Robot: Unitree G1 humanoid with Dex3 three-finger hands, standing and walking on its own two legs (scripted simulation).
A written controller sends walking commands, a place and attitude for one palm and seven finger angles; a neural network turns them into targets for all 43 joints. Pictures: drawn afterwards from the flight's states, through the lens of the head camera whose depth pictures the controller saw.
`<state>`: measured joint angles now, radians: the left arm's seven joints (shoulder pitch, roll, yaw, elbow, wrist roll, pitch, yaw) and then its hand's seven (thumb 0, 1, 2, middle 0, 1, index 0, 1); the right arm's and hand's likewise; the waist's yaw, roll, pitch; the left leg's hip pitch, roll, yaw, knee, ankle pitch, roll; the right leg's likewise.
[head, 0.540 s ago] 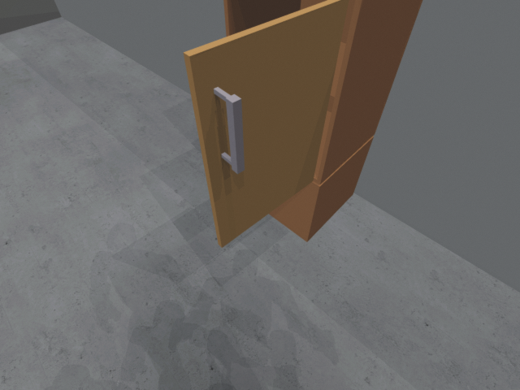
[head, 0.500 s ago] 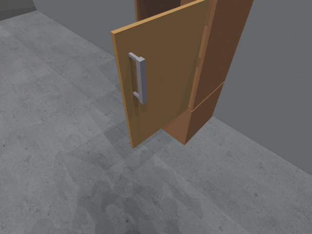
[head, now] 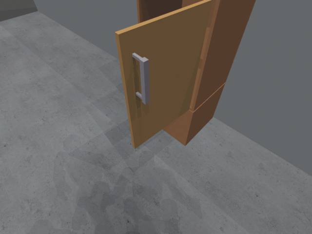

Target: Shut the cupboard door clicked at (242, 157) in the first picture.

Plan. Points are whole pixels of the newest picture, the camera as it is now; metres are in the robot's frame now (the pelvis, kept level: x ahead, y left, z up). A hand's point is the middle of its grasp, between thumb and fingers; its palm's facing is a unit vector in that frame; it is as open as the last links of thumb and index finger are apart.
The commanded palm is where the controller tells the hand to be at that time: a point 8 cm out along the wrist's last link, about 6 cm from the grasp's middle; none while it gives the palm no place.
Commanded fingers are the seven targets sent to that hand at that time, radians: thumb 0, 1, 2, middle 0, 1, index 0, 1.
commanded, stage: look at it before walking up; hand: left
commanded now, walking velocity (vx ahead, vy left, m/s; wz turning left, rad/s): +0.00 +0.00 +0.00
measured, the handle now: (141, 80) +0.56 +0.09 +0.07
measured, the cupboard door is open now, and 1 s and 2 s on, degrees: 85 85 85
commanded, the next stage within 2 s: walk to a spot facing it in 0.30 s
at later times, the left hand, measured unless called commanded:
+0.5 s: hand out of the picture +0.07 +0.24 -0.16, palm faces -0.03 -0.95 -0.32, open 7.3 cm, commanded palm none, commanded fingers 0.00 0.90 0.90 -0.20 -0.30 -0.20 -0.30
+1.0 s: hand out of the picture +0.06 +0.14 -0.18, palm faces -0.19 -0.94 -0.28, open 7.3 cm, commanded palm none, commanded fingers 0.00 0.90 0.90 -0.20 -0.30 -0.20 -0.30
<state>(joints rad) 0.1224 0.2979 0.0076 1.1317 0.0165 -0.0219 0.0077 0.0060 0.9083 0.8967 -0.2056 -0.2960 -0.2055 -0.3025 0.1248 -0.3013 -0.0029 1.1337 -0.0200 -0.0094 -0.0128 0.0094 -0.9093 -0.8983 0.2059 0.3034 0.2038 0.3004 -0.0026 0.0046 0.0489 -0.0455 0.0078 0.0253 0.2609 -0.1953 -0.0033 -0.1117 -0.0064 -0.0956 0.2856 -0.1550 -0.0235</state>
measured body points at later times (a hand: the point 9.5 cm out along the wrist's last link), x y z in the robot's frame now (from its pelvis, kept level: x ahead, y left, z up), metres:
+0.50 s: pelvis +0.00 +0.00 +0.00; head +0.02 +0.00 +0.45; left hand +0.07 +0.29 -0.14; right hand +0.07 -0.29 -0.14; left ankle -0.03 +0.12 -0.75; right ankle +0.00 -0.10 -0.75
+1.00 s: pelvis -0.02 -0.05 -0.02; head +0.03 -0.08 +0.43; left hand +0.08 +0.19 -0.15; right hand -0.02 -0.31 -0.18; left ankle -0.04 +0.12 -0.67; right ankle -0.03 -0.12 -0.75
